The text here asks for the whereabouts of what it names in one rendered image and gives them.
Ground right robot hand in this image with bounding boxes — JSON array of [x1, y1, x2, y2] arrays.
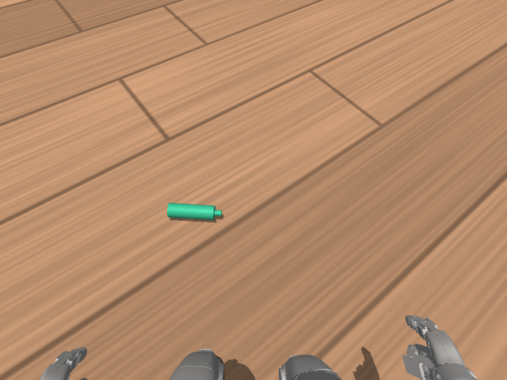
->
[[402, 315, 465, 380]]

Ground right robot arm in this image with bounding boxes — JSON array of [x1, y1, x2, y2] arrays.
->
[[436, 363, 478, 380]]

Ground bottle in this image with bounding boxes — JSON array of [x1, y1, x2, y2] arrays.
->
[[167, 203, 222, 220]]

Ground left robot hand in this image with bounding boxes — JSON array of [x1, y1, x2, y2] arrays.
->
[[40, 348, 88, 380]]

